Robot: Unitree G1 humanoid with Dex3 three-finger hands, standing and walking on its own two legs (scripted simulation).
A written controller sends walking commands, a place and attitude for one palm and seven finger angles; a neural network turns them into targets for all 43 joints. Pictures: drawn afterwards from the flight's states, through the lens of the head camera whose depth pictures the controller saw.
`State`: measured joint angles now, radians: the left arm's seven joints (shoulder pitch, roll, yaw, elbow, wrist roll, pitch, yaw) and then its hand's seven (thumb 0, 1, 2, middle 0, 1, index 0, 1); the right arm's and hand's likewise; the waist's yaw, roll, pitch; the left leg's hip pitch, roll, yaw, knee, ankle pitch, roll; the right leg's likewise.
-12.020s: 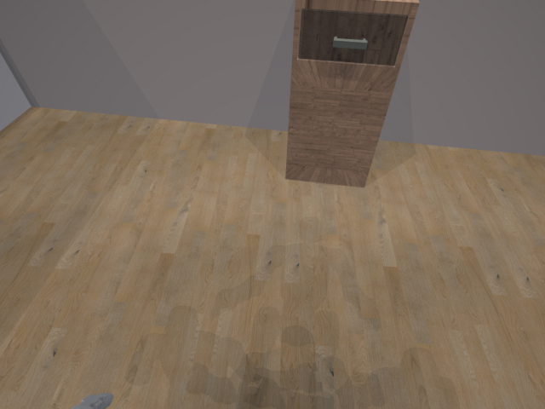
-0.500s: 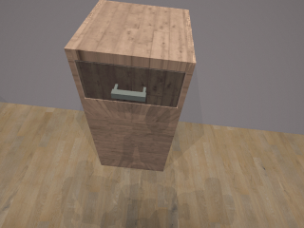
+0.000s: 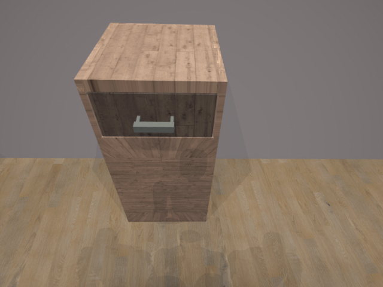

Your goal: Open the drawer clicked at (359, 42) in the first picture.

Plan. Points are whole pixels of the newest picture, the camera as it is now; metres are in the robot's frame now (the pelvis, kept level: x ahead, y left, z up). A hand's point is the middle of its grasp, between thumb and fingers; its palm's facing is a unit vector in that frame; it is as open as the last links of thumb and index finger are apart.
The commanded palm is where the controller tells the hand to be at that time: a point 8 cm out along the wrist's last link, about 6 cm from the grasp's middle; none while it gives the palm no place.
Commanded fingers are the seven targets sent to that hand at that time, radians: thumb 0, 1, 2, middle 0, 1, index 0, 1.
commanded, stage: come to a stop and stand still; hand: left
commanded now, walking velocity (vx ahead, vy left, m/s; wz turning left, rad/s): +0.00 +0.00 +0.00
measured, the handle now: (154, 122) +0.59 +0.14 -0.01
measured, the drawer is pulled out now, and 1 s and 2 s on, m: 0.00 0.00 0.00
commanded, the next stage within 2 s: look again from close up in 0.32 s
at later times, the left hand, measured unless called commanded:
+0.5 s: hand out of the picture -0.08 +0.13 -0.18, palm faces +0.05 -0.99 -0.15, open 7.4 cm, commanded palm none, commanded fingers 0.00 0.90 0.90 -0.20 -0.30 -0.20 -0.30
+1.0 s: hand out of the picture +0.04 +0.16 -0.18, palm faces +0.02 -0.98 -0.18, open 7.3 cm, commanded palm none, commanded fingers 0.00 0.90 0.90 -0.20 -0.30 -0.20 -0.30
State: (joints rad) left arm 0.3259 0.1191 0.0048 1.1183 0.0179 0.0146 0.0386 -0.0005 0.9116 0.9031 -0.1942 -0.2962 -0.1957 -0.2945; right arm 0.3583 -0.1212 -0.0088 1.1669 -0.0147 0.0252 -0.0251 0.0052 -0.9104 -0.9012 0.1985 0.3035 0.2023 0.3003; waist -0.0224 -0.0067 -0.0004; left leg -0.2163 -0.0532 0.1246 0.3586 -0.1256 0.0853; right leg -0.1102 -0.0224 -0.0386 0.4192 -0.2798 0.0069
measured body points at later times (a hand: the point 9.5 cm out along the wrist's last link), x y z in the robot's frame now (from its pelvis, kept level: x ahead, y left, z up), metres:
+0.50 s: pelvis -0.01 -0.01 -0.01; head -0.01 -0.01 +0.44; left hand -0.09 +0.18 -0.16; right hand -0.02 -0.23 -0.17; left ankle +0.05 +0.06 -0.74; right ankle -0.03 -0.12 -0.74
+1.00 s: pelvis +0.03 -0.01 -0.01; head +0.04 +0.00 +0.44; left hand +0.04 +0.21 -0.17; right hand +0.03 -0.23 -0.16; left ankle +0.05 +0.06 -0.74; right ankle -0.03 -0.12 -0.74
